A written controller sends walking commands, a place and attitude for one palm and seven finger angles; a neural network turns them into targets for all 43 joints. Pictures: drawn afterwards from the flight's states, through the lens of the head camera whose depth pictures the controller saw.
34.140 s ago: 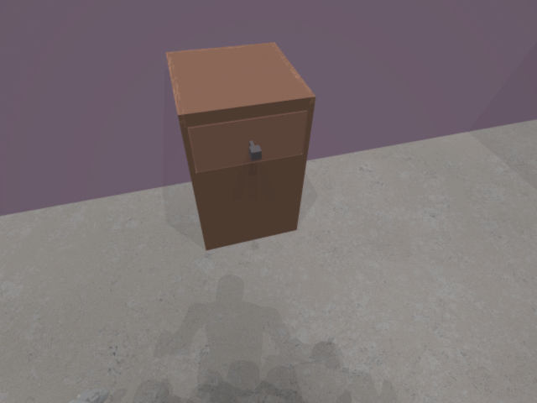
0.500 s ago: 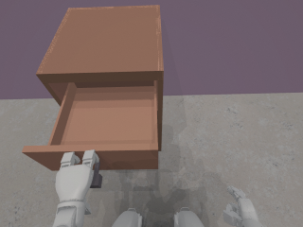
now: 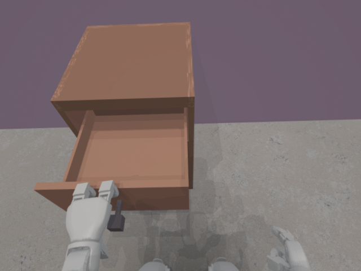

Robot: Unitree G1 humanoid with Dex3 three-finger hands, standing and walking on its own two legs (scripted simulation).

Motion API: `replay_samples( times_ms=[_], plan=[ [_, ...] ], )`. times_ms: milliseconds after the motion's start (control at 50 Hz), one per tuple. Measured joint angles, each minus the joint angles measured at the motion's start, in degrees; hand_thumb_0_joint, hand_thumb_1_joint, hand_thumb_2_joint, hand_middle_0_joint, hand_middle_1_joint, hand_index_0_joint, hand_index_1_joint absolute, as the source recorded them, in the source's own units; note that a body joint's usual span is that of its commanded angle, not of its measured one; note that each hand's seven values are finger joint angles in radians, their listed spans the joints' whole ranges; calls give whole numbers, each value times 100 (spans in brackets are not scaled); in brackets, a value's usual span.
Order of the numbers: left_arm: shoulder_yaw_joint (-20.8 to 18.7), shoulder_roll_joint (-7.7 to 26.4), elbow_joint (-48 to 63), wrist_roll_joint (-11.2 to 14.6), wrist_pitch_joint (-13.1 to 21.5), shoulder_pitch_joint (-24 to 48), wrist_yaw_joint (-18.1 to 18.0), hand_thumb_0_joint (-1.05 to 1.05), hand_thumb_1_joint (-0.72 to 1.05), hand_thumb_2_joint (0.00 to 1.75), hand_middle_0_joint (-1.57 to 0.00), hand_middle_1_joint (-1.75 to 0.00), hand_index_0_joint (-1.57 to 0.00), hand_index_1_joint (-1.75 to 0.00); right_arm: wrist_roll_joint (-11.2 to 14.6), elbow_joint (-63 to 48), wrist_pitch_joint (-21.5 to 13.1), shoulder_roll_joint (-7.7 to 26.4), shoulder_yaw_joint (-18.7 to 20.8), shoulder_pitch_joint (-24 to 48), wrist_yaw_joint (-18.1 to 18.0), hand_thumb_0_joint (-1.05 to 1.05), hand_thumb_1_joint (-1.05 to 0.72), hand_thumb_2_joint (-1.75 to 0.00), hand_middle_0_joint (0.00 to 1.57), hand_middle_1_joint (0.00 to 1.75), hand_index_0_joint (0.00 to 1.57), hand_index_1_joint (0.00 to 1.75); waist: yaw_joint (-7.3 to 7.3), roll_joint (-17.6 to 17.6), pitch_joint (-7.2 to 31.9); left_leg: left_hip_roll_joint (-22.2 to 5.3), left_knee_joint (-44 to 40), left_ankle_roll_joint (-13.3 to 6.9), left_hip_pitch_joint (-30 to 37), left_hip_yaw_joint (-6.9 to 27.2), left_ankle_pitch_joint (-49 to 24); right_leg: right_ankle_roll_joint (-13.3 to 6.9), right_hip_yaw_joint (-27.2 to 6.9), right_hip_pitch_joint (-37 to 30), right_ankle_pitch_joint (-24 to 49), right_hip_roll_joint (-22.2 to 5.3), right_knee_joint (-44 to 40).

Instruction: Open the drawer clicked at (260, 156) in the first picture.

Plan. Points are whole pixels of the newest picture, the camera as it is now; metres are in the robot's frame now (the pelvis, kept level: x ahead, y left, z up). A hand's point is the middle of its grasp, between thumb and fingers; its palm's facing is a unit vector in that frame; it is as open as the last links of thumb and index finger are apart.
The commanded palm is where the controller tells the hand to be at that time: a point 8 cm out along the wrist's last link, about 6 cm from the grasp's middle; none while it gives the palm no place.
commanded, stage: lift the hand off the handle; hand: left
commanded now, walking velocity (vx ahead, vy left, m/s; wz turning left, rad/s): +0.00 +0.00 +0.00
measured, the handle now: (117, 215) +0.27 +0.20 -0.13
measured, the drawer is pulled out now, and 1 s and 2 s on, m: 0.26 0.26 0.26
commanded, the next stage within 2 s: draw the hand back to the body in 0.94 s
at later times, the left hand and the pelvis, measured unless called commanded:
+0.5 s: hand (90, 218) +0.23 +0.21 -0.01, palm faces -0.01 -0.10 -0.99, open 13.8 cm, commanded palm +0.21 +0.21 +0.05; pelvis +0.01 +0.00 +0.02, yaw +0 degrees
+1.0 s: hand (91, 212) +0.24 +0.20 +0.02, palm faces +0.01 -0.12 -0.99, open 13.8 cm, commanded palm +0.21 +0.21 +0.08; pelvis +0.01 +0.00 +0.03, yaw -1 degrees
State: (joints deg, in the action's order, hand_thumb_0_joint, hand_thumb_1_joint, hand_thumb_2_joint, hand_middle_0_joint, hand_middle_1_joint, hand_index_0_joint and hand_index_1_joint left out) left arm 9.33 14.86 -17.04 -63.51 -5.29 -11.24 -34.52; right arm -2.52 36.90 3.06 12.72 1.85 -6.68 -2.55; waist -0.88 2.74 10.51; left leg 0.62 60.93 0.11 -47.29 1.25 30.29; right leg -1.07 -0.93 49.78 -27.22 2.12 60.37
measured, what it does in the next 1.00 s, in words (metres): stands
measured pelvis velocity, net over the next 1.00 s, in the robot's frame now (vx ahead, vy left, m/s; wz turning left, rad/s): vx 0.01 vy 0.00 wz -0.01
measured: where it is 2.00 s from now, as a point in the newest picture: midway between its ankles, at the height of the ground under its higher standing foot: outside the picture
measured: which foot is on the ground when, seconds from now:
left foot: down 0.00-1.00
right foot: down 0.00-1.00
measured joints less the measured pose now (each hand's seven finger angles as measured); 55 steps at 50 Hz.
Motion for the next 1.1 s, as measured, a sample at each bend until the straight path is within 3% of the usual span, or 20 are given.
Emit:
replay_samples(
  times_ms=[240, 360, 620, 860, 1100],
  plan=[
    [-60, 29, 381, 76, -52, -102, 57, 0, -49, 30, -32, -120, -36, -122, 28, -58, 35, 38, 11, -53, 60, 2, -91, -90, 20, 30, 20, 30, -23, 38, -5, -9, -338, -16, 417, -35, -96, 13, -43, -405, 98, 4, -328],
    [-17, 9, 569, 203, -239, -335, 306, 0, -49, 30, -31, -120, -33, -121, 99, -179, 112, 37, -25, -108, 122, 2, -91, -90, 20, 30, 20, 30, -29, 34, -18, -18, -615, -27, 745, -73, -172, 21, -87, -714, 175, 10, -584],
    [-13, 151, 994, 112, 64, -529, 407, 0, -49, 30, -32, -120, -33, -120, 26, -301, 101, 59, -10, -35, 186, 2, -91, -90, 20, 30, 20, 30, -102, 50, -147, -3, -755, -38, 989, -11, -222, 28, -30, -1006, 226, -13, -777],
    [85, 113, 1292, 240, -204, -651, 708, 0, -49, 30, -31, -120, -32, -120, 115, -364, 178, -18, -108, -122, 247, 2, -91, -90, 20, 30, 20, 30, -135, 79, -167, 2, -1141, -49, 1437, -72, -341, 39, -100, -1410, 324, -23, -1096],
    [-12, 169, 1361, 162, 82, -814, 741, 0, -49, 30, -32, -120, -32, -120, 78, -395, 134, 11, -77, -106, 279, 2, -91, -90, 20, 30, 20, 30, -171, 29, -238, -25, -1245, -16, 1506, -81, -387, 7, -108, -1458, 364, 3, -1170]
  ],
)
